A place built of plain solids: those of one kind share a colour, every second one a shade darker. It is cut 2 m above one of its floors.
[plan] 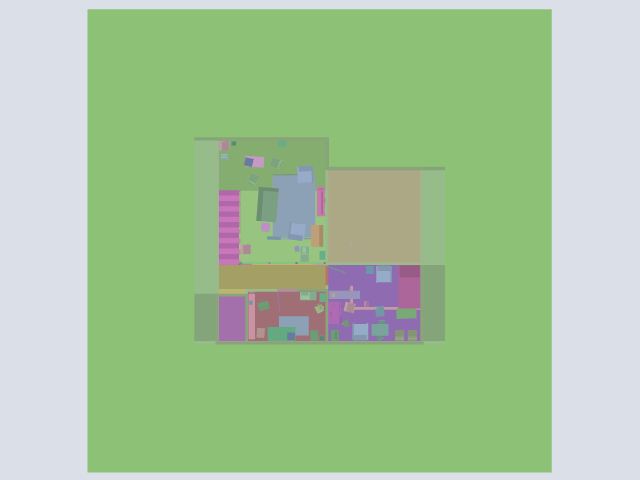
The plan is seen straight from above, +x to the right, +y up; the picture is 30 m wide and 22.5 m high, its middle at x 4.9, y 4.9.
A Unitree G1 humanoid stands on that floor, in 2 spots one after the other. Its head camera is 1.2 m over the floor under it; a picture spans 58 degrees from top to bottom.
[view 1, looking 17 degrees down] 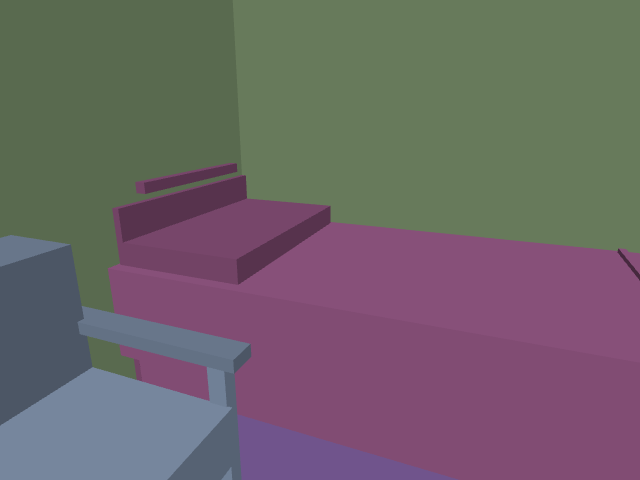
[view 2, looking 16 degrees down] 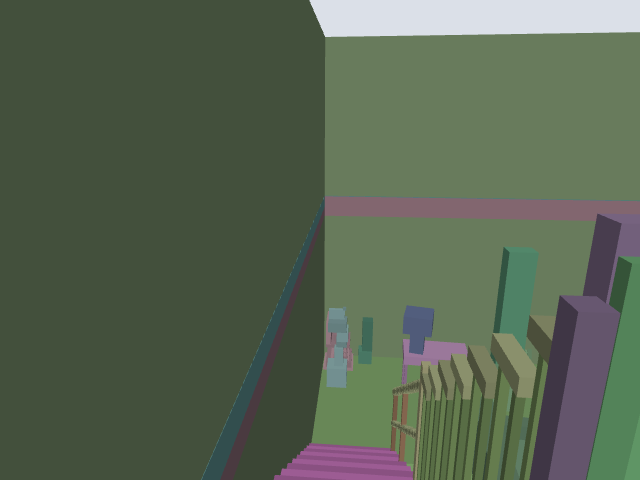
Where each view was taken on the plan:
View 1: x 7.38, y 2.33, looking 22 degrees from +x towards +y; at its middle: child_bed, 2.12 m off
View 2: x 0.67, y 2.93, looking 95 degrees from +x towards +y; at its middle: wall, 6.04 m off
